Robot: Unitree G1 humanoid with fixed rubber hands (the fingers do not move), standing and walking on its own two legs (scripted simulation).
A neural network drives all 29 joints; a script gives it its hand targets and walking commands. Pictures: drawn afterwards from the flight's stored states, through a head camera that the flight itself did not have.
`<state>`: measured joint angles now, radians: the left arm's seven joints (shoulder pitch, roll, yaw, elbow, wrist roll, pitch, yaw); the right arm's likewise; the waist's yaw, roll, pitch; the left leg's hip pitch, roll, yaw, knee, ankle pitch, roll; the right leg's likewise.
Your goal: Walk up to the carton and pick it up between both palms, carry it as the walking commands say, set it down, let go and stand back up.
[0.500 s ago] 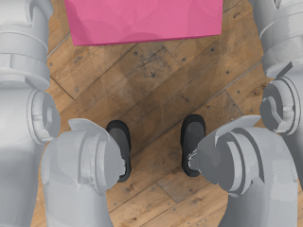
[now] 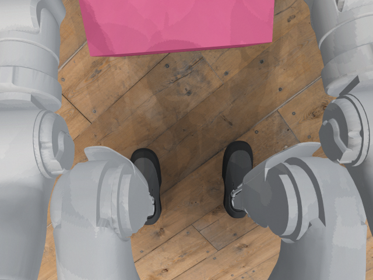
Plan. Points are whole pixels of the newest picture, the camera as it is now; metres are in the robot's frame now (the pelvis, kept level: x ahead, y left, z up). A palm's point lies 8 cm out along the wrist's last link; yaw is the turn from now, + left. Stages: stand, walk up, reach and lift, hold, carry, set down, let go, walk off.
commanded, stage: reach and lift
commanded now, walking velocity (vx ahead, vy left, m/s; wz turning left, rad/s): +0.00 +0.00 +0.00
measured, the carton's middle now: out of the picture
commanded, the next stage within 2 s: none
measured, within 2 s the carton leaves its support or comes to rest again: leaves its support in 0.52 s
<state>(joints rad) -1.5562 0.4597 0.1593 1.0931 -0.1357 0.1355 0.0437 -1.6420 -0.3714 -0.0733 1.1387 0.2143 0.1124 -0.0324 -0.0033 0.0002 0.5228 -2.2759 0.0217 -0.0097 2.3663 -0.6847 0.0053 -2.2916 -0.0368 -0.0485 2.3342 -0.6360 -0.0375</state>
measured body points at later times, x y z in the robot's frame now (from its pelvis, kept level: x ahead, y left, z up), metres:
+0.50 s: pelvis +0.00 +0.00 +0.00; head +0.39 +0.01 +0.21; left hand +0.57 +0.20 -0.19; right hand +0.59 -0.15 -0.18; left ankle +0.09 +0.12 -0.30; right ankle +0.10 -0.11 -0.30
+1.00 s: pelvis -0.03 +0.00 +0.02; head +0.35 +0.00 +0.25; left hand +0.55 +0.19 -0.14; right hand +0.56 -0.16 -0.13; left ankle +0.09 +0.12 -0.30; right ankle +0.10 -0.11 -0.30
